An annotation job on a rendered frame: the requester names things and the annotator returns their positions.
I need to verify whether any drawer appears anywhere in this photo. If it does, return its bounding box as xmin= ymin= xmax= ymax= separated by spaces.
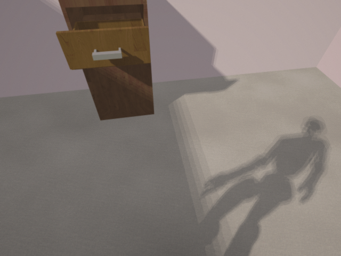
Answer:
xmin=56 ymin=18 xmax=151 ymax=70

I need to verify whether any cabinet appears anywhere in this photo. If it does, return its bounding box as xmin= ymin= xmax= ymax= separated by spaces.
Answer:
xmin=58 ymin=0 xmax=154 ymax=120

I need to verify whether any handle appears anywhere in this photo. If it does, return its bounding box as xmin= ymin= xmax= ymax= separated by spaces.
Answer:
xmin=92 ymin=47 xmax=122 ymax=60

